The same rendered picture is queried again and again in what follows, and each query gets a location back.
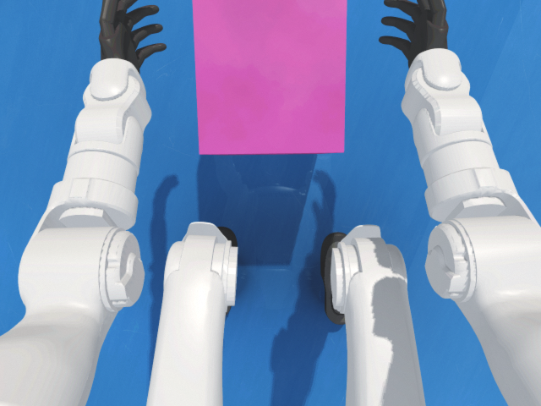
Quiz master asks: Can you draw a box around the carton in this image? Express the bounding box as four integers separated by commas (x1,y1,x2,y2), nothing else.
192,0,347,155

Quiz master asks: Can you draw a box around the right robot forearm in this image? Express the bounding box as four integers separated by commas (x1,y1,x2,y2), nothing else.
402,48,541,230

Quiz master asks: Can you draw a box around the robot right thigh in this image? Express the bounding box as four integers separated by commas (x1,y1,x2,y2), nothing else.
331,238,426,406

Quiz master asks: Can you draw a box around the robot right hand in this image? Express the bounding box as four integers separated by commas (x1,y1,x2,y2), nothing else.
379,0,449,68

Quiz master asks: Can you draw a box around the left robot forearm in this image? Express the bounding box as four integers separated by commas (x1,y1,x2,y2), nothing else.
18,58,151,305

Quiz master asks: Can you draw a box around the right robot upper arm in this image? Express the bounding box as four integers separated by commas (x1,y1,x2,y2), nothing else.
425,216,541,406

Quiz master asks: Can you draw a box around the left robot upper arm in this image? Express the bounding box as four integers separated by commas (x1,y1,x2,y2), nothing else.
0,227,145,406

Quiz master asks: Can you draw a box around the robot right foot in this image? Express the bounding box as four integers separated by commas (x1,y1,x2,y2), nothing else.
320,232,347,325

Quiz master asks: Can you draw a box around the robot left hand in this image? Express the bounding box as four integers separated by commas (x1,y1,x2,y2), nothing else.
99,0,167,74

